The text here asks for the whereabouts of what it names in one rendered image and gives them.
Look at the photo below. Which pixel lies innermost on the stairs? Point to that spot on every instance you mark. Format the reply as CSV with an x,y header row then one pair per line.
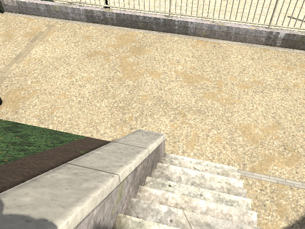
x,y
189,193

